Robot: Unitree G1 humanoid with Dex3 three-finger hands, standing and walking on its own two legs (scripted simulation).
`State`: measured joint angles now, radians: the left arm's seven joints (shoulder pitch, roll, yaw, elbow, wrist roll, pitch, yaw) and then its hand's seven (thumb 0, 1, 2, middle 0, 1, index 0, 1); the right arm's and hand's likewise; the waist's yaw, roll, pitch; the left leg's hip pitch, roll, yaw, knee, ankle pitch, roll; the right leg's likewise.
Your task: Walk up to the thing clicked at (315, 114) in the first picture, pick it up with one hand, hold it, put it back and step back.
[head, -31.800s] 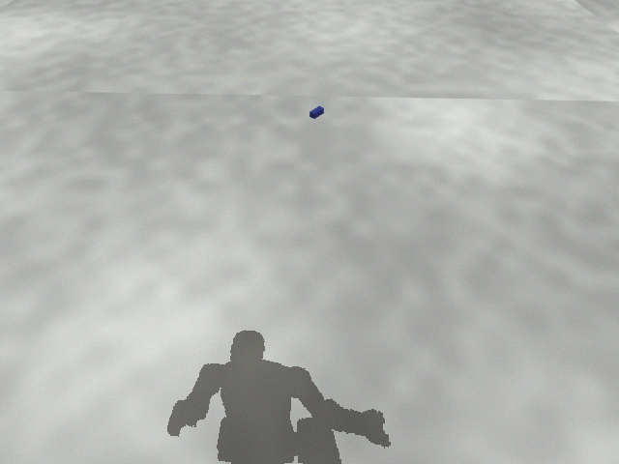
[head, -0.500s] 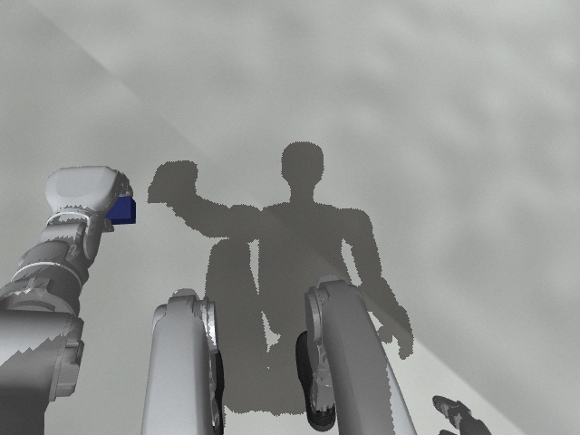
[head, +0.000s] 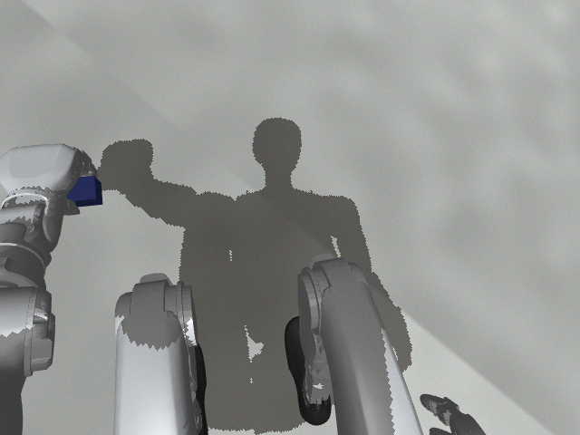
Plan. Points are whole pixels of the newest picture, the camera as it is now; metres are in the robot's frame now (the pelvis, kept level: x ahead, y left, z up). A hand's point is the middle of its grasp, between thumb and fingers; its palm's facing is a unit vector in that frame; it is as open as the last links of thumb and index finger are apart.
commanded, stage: crouch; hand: left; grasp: from above
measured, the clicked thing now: (66, 193) +0.46 +0.28 -0.20
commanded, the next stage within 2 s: lower in 0.32 s
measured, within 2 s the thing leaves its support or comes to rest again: rests again in 1.94 s
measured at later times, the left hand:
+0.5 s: hand (66, 197) +0.46 +0.28 -0.21, palm faces -0.45 -0.05 -0.89, open 6.5 cm
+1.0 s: hand (80, 204) +0.46 +0.28 -0.27, palm faces -0.45 -0.06 -0.89, open 6.5 cm
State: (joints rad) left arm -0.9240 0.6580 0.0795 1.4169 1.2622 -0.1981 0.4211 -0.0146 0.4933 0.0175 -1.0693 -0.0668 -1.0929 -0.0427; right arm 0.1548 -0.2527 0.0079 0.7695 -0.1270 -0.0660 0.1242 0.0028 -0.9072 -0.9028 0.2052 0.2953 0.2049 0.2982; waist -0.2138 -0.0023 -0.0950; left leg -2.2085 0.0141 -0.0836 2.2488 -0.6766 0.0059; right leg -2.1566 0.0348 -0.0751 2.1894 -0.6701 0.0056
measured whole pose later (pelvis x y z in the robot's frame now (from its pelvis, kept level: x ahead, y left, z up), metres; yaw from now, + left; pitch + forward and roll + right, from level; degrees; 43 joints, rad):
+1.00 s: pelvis +0.00 +0.00 -0.07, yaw -4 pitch +32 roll -9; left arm -0.98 0.83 0.14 1.60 1.31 -0.23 0.54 -0.02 0.49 0.00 -1.10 -0.02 -1.11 -0.01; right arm 0.13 -0.28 0.14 0.75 -0.19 -0.12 0.16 0.00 -0.90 -0.90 0.21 0.30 0.21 0.30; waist -0.30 -0.05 0.03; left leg -2.37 0.01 -0.15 2.49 -0.70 0.01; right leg -2.29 0.05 -0.13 2.38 -0.67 0.02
